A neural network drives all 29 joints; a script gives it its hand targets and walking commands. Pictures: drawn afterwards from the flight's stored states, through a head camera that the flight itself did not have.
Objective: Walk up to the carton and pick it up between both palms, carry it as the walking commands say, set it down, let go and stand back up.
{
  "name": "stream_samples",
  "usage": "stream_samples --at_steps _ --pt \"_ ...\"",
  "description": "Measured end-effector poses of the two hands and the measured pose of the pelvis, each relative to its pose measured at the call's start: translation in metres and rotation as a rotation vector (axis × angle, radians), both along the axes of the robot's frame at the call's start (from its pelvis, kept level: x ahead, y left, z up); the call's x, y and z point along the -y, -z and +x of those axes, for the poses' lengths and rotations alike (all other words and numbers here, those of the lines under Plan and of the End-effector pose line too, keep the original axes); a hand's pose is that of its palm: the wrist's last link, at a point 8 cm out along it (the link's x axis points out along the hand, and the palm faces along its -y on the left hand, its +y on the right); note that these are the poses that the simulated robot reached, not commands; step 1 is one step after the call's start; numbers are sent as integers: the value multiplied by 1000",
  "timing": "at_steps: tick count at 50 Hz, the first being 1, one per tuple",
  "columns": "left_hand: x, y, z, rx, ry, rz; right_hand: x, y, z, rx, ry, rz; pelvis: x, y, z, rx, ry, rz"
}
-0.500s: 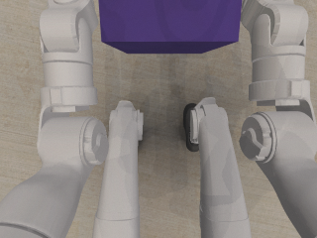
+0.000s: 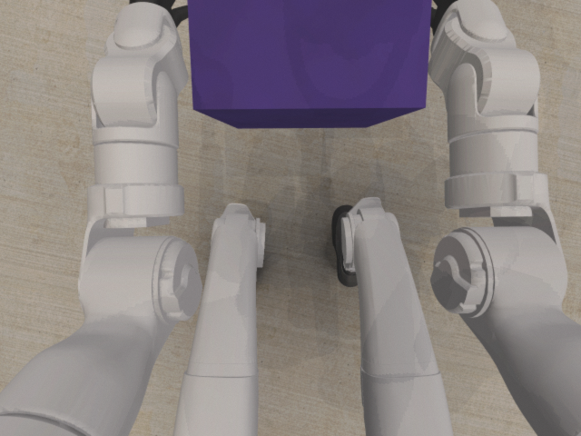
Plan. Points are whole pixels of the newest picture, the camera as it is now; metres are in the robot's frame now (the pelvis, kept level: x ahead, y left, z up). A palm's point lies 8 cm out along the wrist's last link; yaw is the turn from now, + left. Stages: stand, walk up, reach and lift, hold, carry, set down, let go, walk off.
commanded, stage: reach and lift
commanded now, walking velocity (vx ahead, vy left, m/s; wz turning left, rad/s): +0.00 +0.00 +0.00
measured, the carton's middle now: (304, 27) +0.54 +0.00 -0.11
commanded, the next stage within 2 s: none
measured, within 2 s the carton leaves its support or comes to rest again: neither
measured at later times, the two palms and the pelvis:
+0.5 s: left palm out of the picture +0.50 +0.14 +0.03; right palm out of the picture +0.50 -0.14 +0.03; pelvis +0.01 +0.00 +0.06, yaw +0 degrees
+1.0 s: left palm out of the picture +0.48 +0.14 +0.10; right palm out of the picture +0.47 -0.15 +0.10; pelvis +0.01 +0.00 +0.12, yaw +0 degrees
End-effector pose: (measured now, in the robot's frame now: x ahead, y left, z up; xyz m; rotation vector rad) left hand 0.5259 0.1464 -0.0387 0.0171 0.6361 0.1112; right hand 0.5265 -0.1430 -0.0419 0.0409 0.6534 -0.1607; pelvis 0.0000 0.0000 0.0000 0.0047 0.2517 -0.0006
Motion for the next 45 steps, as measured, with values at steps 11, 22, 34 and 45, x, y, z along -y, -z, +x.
stream_samples --at_steps 11,22,34,45 --pt "5 -31 -11 -11 12 8 5 -30 -13 -11 5 1 2 -30 7 43 3 3" --pt "2 -63 -23 -10 17 10 2 -64 -26 -11 8 -1 -1 -55 7 91 6 2" --pt "1 -96 -30 -5 18 3 1 -98 -34 -7 8 -13 -3 -80 7 129 5 -4" --pt "5 -127 -42 -13 32 14 5 -126 -49 -15 16 -9 -1 -107 11 171 7 -5"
